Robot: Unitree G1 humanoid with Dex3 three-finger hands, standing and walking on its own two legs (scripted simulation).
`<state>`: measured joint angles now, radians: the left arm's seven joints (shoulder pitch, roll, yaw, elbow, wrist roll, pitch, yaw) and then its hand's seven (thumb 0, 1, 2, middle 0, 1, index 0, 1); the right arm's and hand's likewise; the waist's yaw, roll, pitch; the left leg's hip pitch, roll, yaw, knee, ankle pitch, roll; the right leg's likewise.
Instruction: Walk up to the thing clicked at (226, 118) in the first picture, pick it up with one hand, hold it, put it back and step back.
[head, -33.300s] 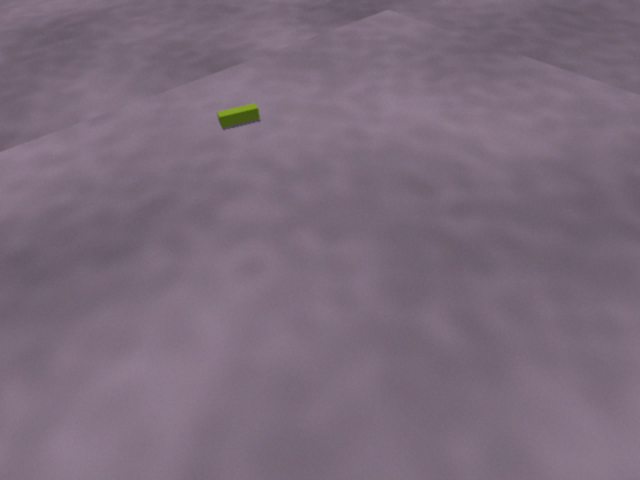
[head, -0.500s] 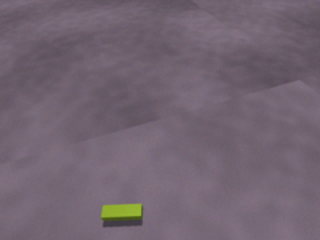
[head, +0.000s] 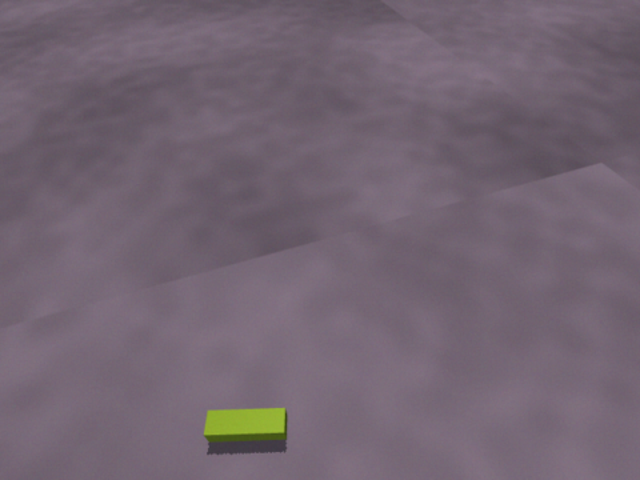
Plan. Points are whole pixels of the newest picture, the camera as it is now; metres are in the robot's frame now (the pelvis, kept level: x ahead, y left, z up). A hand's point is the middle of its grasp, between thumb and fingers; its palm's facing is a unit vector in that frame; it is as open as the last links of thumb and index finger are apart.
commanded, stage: stand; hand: left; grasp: from above
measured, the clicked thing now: (247, 424) +0.43 +0.26 -0.75
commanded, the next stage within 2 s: rise first in 0.58 s
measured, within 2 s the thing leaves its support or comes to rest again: neither
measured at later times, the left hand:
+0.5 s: hand out of the picture +0.07 +0.26 -0.16, palm faces -0.02 -0.94 -0.35, open 7.4 cm
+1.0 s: hand out of the picture +0.15 +0.25 -0.17, palm faces -0.05 -0.93 -0.36, open 10.5 cm
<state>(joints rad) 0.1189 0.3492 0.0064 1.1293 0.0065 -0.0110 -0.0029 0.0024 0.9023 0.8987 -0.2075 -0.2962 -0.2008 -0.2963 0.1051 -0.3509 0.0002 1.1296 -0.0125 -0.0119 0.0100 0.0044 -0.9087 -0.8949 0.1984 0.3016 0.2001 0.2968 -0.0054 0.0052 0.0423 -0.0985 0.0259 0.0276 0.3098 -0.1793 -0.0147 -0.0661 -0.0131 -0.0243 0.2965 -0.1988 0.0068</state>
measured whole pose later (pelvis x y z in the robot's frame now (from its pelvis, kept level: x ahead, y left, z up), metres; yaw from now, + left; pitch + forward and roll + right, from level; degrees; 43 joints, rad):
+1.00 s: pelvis -0.01 +0.00 -0.03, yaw +0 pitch +8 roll +0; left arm -0.01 0.34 0.16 0.96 0.13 0.06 -0.03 0.00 0.22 0.99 -0.05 -0.89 -0.07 -0.87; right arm 0.25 -0.24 -0.03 0.74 0.03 -0.03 -0.01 0.01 -0.92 -0.90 0.20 0.30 0.20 0.30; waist -0.04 0.00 -0.01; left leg -0.47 0.03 0.02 0.65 -0.31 -0.01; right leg -0.44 -0.01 -0.03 0.63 -0.33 0.00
